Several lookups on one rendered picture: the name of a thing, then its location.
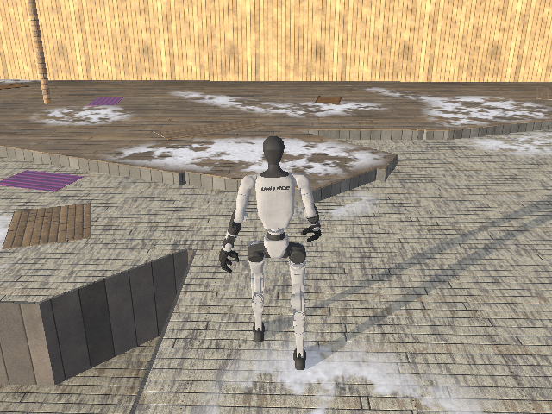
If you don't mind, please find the robot left upper arm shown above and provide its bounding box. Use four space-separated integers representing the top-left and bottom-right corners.
234 174 257 223

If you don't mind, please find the left robot hand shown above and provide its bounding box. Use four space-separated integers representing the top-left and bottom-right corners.
219 248 239 273

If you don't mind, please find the right robot hand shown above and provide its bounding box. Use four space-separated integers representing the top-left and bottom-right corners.
301 227 321 242

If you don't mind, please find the right robot foot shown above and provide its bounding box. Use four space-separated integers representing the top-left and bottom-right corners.
293 349 306 370

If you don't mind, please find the robot right forearm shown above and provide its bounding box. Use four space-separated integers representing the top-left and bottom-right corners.
307 205 321 231

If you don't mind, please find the humanoid robot torso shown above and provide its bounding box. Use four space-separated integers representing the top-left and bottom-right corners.
254 169 295 259

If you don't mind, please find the robot right upper arm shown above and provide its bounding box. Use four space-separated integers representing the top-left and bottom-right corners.
292 172 317 218

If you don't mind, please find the robot left forearm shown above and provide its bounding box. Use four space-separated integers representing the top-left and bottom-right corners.
222 210 242 252

